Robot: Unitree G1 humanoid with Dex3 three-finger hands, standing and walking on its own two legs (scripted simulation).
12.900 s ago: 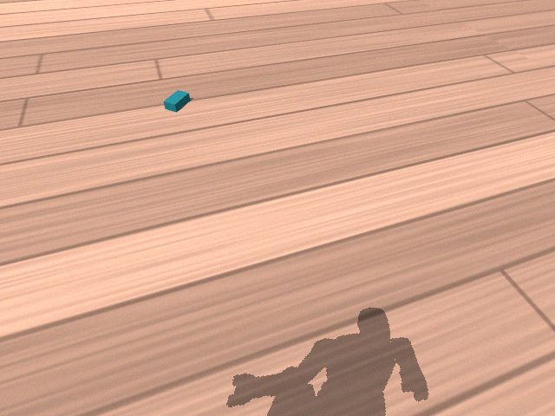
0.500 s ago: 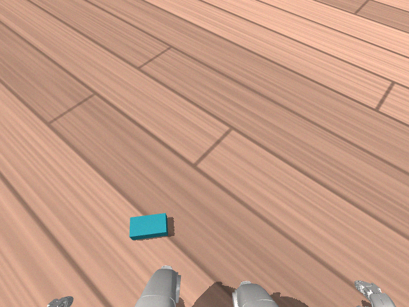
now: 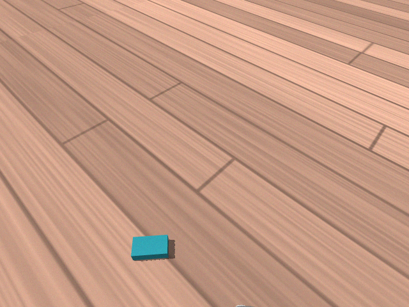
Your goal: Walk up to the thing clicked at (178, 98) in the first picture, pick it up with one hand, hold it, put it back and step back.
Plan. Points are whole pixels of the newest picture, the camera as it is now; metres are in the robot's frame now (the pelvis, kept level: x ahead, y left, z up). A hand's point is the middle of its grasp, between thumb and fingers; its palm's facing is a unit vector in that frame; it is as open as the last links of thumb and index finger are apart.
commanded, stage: walk up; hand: left
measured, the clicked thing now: (150, 247) +0.52 +0.22 -0.73
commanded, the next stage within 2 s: stand in 0.76 s
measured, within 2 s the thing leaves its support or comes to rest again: neither
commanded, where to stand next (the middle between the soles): +0.10 +0.03 m, yaw -4 degrees
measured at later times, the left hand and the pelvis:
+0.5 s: hand out of the picture +0.13 +0.25 -0.13, palm faces +0.03 -0.95 -0.32, open 7.4 cm; pelvis +0.02 +0.00 +0.01, yaw +1 degrees
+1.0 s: hand out of the picture +0.07 +0.25 -0.14, palm faces +0.02 -0.94 -0.34, open 7.4 cm; pelvis +0.02 -0.01 +0.02, yaw +2 degrees
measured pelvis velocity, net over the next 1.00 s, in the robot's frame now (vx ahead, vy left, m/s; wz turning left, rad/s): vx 0.02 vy -0.01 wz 0.03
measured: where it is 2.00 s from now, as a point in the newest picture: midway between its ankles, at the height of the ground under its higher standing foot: outside the picture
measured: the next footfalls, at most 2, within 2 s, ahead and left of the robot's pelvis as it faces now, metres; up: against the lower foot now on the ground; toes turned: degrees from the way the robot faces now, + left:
right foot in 0.02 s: +0.11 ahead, -0.13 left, +0.00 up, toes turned -1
